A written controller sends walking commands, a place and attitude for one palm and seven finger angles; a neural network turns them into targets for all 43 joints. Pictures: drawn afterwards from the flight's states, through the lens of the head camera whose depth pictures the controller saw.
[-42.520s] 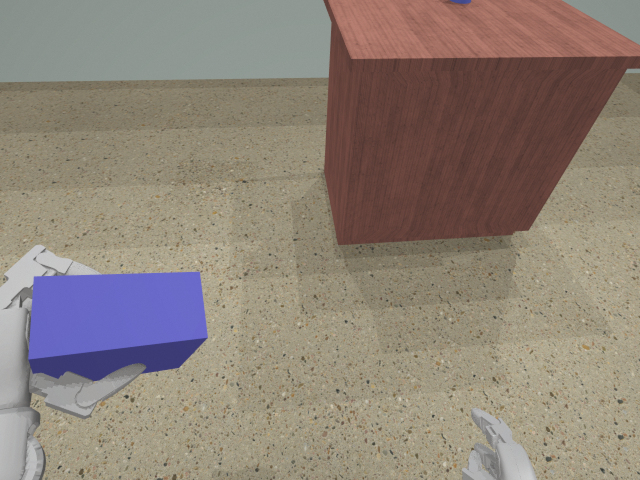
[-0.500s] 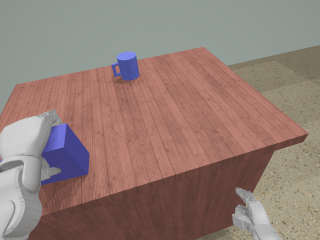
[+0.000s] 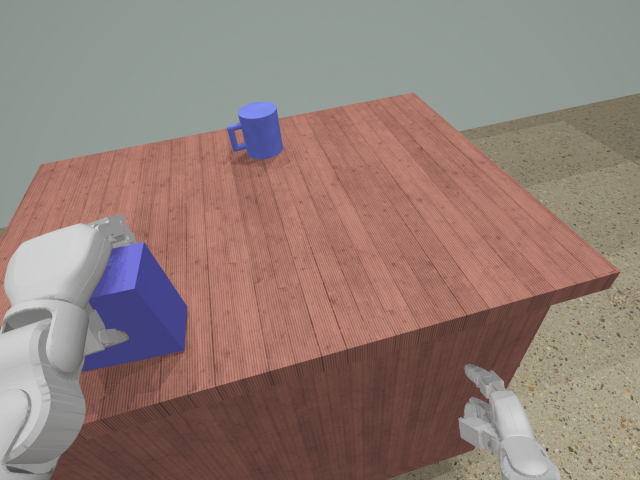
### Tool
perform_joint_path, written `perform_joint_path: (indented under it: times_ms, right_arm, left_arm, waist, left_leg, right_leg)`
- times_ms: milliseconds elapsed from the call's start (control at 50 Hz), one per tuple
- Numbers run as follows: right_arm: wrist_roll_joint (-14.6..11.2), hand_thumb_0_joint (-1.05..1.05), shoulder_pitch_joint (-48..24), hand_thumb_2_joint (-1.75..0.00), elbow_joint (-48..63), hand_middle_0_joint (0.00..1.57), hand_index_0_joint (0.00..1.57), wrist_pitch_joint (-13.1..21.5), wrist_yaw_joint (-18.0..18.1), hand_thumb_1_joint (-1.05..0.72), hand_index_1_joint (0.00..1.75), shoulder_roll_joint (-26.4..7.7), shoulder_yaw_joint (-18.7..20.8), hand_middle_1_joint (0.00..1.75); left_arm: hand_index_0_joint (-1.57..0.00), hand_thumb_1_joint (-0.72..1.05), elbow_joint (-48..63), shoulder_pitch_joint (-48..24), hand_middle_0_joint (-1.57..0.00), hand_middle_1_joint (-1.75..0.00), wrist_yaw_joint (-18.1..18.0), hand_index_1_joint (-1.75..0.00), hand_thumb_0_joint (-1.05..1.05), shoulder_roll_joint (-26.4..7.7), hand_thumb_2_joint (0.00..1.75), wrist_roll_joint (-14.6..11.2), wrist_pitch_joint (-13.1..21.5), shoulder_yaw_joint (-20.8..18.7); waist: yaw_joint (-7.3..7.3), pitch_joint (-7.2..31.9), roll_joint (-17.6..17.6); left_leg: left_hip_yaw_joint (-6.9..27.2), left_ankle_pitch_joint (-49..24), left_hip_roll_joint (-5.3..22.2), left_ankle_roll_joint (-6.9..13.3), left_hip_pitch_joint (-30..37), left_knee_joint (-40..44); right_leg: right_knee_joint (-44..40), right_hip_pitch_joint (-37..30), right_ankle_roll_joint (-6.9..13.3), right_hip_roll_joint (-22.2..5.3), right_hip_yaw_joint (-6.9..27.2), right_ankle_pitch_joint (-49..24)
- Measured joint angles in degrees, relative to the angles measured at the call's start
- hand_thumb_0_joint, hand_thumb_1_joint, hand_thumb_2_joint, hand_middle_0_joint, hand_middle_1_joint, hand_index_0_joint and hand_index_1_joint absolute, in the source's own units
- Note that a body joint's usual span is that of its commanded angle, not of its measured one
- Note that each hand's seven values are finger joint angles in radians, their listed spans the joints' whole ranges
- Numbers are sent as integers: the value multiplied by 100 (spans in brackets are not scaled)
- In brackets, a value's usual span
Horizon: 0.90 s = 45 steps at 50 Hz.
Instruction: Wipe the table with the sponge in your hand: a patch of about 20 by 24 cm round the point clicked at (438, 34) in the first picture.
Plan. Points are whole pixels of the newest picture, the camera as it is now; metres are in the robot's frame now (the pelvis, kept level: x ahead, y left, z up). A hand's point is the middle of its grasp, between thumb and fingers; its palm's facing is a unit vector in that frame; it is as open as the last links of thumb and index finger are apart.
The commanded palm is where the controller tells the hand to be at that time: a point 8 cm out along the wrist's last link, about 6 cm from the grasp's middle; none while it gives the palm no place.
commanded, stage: lift the sponge slowly off the table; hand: left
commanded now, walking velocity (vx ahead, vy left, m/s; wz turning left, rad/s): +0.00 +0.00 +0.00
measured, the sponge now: (121, 320) +0.23 +0.29 +0.11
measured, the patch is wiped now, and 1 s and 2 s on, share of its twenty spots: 1.00 1.00 1.00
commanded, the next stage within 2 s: bring the sponge back beside the body in 1.32 s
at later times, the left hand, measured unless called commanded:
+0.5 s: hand (76, 278) +0.22 +0.29 +0.20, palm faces +0.18 -0.05 -0.98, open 10.6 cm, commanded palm +0.17 +0.29 +0.27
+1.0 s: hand (67, 244) +0.23 +0.29 +0.24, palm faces +0.24 -0.03 -0.97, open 10.6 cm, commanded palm +0.18 +0.29 +0.31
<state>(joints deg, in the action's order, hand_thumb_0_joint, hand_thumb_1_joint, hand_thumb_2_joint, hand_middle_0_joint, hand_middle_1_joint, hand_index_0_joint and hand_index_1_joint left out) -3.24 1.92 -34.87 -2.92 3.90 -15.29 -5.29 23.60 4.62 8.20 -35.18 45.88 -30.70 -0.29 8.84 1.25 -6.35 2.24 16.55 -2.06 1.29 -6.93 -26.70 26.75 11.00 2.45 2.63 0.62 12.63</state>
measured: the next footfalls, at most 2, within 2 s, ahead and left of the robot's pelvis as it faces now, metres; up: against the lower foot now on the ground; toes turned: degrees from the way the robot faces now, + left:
none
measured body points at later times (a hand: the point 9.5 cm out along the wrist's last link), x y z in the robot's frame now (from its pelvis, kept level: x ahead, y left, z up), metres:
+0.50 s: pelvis -0.02 -0.01 +0.00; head -0.05 -0.07 +0.44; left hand +0.20 +0.29 +0.26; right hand +0.24 -0.20 -0.07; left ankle -0.02 +0.11 -0.74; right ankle +0.02 -0.10 -0.74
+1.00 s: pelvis -0.04 -0.01 +0.00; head -0.07 -0.07 +0.44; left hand +0.21 +0.29 +0.29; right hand +0.22 -0.20 -0.07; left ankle -0.02 +0.11 -0.74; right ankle +0.02 -0.10 -0.74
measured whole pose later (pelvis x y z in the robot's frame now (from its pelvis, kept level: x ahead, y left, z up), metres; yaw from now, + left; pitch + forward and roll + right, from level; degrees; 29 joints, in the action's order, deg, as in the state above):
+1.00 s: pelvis -0.04 -0.01 +0.00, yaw +0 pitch -5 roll +1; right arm -4.1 1.8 -36.2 -1.1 6.4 -16.1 -5.2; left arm 10.7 -13.5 12.9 -40.2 43.8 -28.8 -0.9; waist 8.5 0.4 -7.0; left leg 2.1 13.5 -2.4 0.4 -8.8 -27.2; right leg 28.3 13.4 3.0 2.3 0.7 10.1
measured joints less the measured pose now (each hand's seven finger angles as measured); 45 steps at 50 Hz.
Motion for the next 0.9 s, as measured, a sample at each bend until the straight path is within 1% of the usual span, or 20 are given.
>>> perform_joint_path:
  times_ms: [80,120,240,360,460,520,620,760,900]
  right_arm:
    - [16,1,7,-90,15,20,21,9,-10,-90,30,-17,23,30]
    - [4,1,4,-90,11,20,21,21,-1,-90,30,-35,28,30]
    - [5,1,-34,-90,-49,20,21,47,60,-90,30,-38,25,30]
    - [0,1,-87,-90,-71,20,21,66,79,-90,30,-29,15,30]
    - [-22,1,-91,-90,-84,20,21,61,118,-90,30,-75,16,30]
    - [-41,1,-77,-90,-90,20,21,77,152,-90,30,-114,25,30]
    - [-36,1,-46,-90,-120,20,21,131,209,-90,30,-148,42,30]
    - [-24,1,-9,-90,-152,20,21,188,222,-90,30,-114,59,30]
    - [-66,1,-28,-90,-170,20,21,185,234,-90,30,-69,23,30]
  left_arm:
    - [-70,-55,81,64,-64,-131,56,-127,-1,-55,104,-60,6,-15]
    - [-70,-55,120,53,-65,-130,89,-127,-1,-61,104,-88,-3,3]
    - [-71,-56,-110,-236,-65,-130,109,-127,-1,-153,104,-92,46,78]
    - [-71,-56,-385,-522,-65,-130,145,-126,-1,-296,104,-112,53,-51]
    - [-71,-56,-606,-692,-65,-130,268,-127,-1,-405,104,-159,68,-139]
    - [-71,-56,-717,-796,-65,-130,360,-127,-1,-427,104,-170,75,-139]
    - [-71,-56,-896,-1014,-65,-130,458,-127,-1,-447,104,-138,181,-57]
    - [-71,-56,-944,-1274,-65,-129,468,-126,0,-497,104,-132,319,-18]
    - [-71,-56,-1149,-1605,-65,-129,430,-126,0,-519,104,-197,287,-64]
  waist:
    - [-7,5,-18]
    - [14,-4,-31]
    - [53,-49,-21]
    - [22,-69,-13]
    - [-9,-54,-32]
    - [-11,-66,-42]
    - [-8,-95,-49]
    - [-5,-102,-57]
    - [-16,-78,-77]
  left_leg:
    - [1,-7,14,-17,21,4]
    - [-3,-17,20,-24,41,12]
    - [19,-75,29,-58,55,31]
    - [14,-134,48,-96,29,38]
    - [17,-161,53,-112,-19,0]
    - [21,-183,46,-115,-38,-14]
    - [31,-223,24,-116,-76,-39]
    - [11,-261,-1,-112,-102,-51]
    - [-15,-296,-18,-103,-153,-48]
  right_leg:
    - [1,-18,15,13,-1,-8]
    - [-2,-34,25,19,2,-17]
    - [1,-43,57,26,-21,-59]
    - [8,-6,86,44,-20,-118]
    - [35,36,94,49,-26,-151]
    - [51,56,96,42,-31,-169]
    - [88,93,93,20,-43,-195]
    - [132,136,82,-4,-22,-222]
    - [145,201,62,-19,4,-252]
